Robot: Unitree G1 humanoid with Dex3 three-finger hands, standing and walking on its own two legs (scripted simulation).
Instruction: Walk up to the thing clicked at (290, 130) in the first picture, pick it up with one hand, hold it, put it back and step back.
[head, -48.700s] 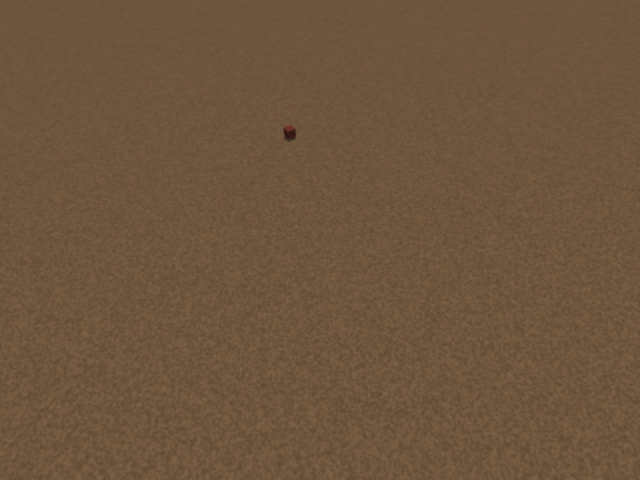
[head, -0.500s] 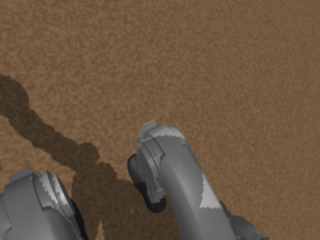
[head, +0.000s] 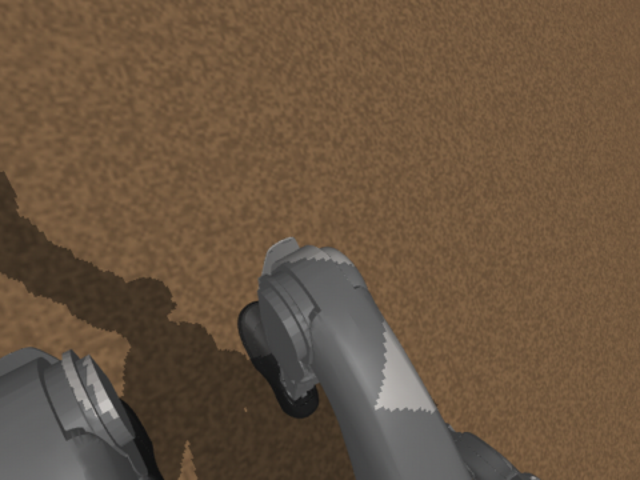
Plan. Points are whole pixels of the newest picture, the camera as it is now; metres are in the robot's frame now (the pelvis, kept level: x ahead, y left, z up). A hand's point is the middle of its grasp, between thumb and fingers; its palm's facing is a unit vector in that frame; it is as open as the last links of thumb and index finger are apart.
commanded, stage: open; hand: left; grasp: from above
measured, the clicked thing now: out of the picture +0.51 +0.28 -0.29
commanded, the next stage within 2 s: withdraw in 1.12 s
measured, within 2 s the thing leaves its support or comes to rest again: neither
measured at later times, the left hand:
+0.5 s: hand out of the picture +0.49 +0.27 -0.26, palm faces -0.43 -0.17 -0.89, open 11.5 cm
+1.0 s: hand out of the picture +0.49 +0.27 -0.26, palm faces -0.44 -0.16 -0.88, open 13.9 cm
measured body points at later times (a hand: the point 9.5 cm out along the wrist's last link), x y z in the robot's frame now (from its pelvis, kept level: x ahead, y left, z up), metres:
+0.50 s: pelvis +0.00 +0.00 +0.01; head +0.30 +0.11 +0.31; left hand +0.51 +0.27 -0.21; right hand +0.01 -0.24 -0.04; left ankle +0.05 +0.12 -0.28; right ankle +0.12 -0.12 -0.28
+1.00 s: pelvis -0.01 +0.00 +0.01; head +0.30 +0.12 +0.32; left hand +0.51 +0.27 -0.21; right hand +0.01 -0.24 -0.03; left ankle +0.05 +0.12 -0.28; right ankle +0.12 -0.12 -0.28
